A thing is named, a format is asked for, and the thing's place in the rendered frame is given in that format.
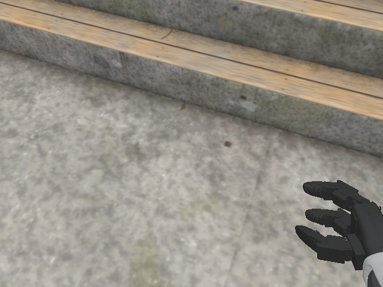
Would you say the robot right hand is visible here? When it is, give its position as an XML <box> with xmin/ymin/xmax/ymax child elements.
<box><xmin>295</xmin><ymin>180</ymin><xmax>383</xmax><ymax>270</ymax></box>

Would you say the robot right forearm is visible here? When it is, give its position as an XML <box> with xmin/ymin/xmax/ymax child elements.
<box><xmin>363</xmin><ymin>252</ymin><xmax>383</xmax><ymax>287</ymax></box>

